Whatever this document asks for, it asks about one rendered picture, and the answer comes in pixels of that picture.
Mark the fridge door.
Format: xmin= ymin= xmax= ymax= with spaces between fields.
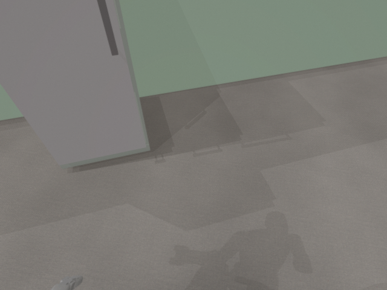
xmin=0 ymin=0 xmax=146 ymax=165

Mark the left robot hand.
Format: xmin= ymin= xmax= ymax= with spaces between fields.
xmin=51 ymin=275 xmax=83 ymax=290

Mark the handle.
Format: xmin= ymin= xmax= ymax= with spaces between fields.
xmin=97 ymin=0 xmax=119 ymax=56

